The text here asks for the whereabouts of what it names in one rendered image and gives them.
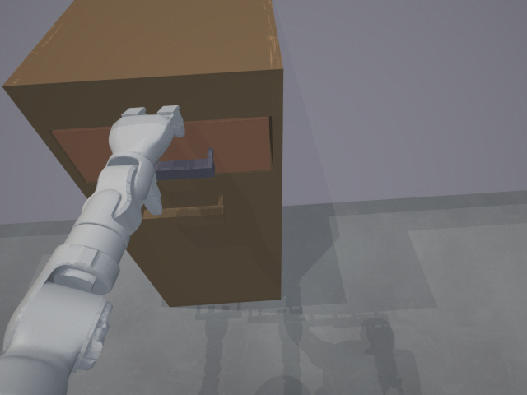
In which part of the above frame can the robot left hand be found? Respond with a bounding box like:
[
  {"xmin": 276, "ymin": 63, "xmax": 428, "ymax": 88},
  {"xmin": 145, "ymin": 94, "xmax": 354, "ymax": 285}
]
[{"xmin": 109, "ymin": 105, "xmax": 185, "ymax": 215}]

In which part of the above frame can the robot left upper arm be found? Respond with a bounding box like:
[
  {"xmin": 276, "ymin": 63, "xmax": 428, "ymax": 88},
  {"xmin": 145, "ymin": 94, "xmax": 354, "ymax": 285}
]
[{"xmin": 0, "ymin": 282, "xmax": 113, "ymax": 395}]

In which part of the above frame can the left robot forearm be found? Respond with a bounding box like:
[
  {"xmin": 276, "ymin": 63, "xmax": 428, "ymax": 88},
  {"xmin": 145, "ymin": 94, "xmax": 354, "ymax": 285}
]
[{"xmin": 3, "ymin": 151, "xmax": 155, "ymax": 354}]

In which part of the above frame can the drawer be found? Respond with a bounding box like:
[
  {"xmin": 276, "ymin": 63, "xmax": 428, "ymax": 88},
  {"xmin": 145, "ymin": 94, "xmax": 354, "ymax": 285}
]
[{"xmin": 52, "ymin": 116, "xmax": 271, "ymax": 182}]

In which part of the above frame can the cabinet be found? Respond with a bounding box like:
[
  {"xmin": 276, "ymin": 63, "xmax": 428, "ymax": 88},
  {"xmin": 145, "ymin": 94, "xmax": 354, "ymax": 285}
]
[{"xmin": 2, "ymin": 0, "xmax": 283, "ymax": 307}]

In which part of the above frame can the handle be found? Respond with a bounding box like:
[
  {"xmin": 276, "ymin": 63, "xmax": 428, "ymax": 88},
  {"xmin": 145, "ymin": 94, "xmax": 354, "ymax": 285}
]
[
  {"xmin": 142, "ymin": 205, "xmax": 225, "ymax": 225},
  {"xmin": 153, "ymin": 148, "xmax": 215, "ymax": 181}
]

